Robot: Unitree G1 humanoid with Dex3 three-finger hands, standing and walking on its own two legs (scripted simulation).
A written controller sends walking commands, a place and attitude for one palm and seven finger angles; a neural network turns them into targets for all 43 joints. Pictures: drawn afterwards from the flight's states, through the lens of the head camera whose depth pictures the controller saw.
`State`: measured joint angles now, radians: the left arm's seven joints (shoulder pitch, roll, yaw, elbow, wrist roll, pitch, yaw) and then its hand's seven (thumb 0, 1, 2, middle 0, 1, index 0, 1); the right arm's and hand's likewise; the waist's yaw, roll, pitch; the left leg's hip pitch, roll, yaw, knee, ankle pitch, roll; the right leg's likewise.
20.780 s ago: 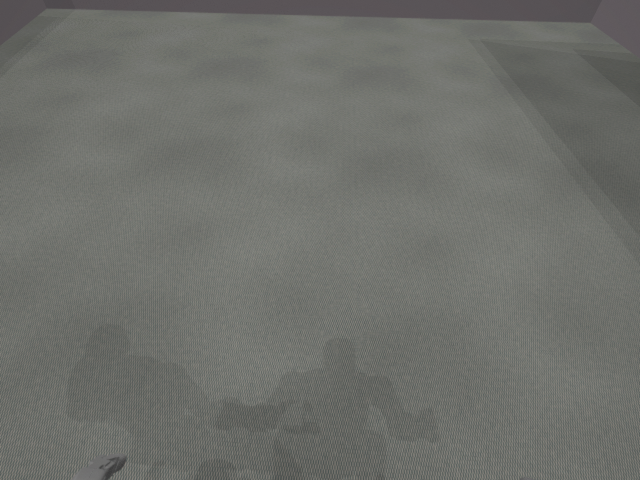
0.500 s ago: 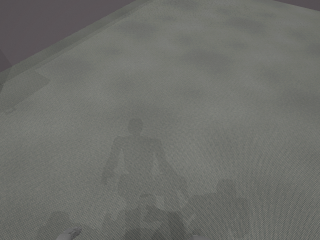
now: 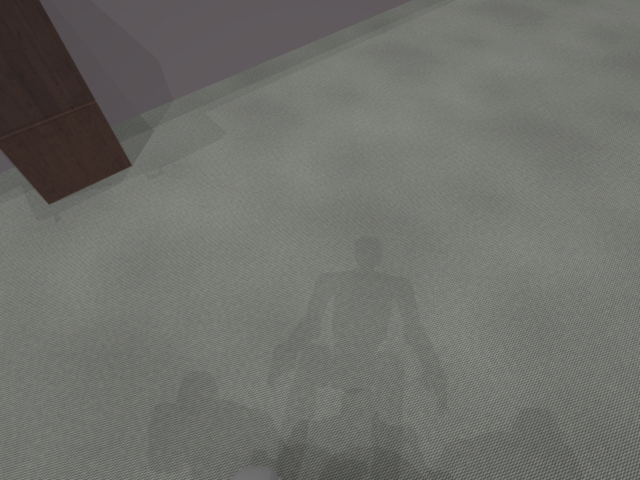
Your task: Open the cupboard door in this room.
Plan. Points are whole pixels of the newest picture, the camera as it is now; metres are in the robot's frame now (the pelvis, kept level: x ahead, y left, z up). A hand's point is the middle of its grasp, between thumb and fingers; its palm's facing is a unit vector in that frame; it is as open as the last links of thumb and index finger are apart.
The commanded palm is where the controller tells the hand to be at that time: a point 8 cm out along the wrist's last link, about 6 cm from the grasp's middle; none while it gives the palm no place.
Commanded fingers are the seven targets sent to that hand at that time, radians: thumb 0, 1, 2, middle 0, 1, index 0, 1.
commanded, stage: turn or walk to find it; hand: left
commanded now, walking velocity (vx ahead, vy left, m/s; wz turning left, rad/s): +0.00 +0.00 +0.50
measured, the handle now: out of the picture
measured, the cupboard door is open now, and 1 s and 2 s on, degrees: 0 0 0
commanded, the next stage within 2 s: none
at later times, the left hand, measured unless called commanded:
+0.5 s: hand out of the picture +0.03 +0.27 -0.16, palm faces +0.26 -0.93 -0.26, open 7.4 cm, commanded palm none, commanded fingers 0.00 0.90 0.90 -0.20 -0.30 -0.20 -0.30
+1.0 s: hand out of the picture -0.09 +0.17 -0.15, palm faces +0.55 -0.80 -0.26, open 7.4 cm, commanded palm none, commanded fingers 0.00 0.90 0.90 -0.20 -0.30 -0.20 -0.30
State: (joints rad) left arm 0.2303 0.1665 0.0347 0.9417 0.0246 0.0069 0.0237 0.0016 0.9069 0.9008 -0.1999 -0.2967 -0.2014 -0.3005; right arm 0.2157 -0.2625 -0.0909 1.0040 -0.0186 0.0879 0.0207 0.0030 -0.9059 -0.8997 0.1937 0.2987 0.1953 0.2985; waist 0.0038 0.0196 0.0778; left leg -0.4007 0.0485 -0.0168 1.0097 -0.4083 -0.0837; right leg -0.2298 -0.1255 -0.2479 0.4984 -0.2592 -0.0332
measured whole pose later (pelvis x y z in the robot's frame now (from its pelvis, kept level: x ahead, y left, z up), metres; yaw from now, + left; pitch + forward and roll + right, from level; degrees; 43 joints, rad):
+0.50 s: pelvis -0.02 +0.04 +0.00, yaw +13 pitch +0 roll +0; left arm 0.14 0.25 0.06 0.94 0.01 0.06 0.01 0.00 0.91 0.90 -0.19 -0.30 -0.20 -0.30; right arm 0.19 -0.19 -0.04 0.94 -0.02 0.03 0.00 0.00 -0.90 -0.90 0.20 0.30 0.20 0.30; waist 0.00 -0.02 0.07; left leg -0.22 -0.04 -0.06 0.47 -0.24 0.03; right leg -0.44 -0.09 -0.02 0.95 -0.42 0.10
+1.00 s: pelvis +0.02 +0.02 +0.01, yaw +31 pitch +0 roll +2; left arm 0.37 0.15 0.04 1.03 0.03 -0.05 0.01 0.00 0.90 0.90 -0.20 -0.30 -0.20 -0.30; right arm 0.25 -0.26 -0.10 1.02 -0.03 0.07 0.05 0.00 -0.91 -0.90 0.19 0.30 0.19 0.30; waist 0.02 0.03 0.02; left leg -0.55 0.09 0.00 1.12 -0.21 -0.06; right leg -0.06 -0.11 -0.27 0.35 -0.28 0.01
